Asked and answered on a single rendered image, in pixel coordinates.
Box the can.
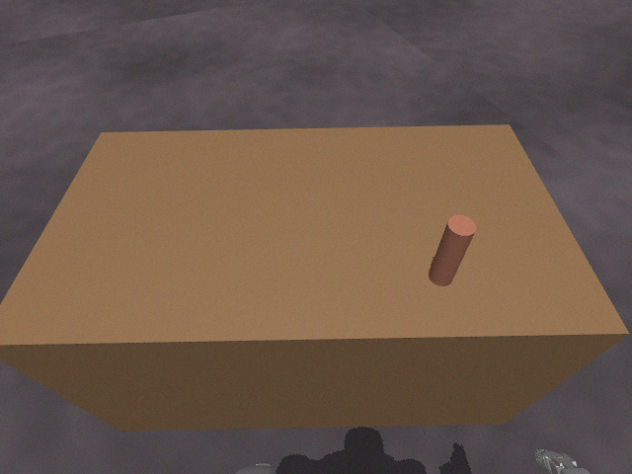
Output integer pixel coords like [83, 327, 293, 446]
[429, 215, 476, 286]

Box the right robot hand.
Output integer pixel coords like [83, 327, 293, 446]
[534, 449, 590, 474]

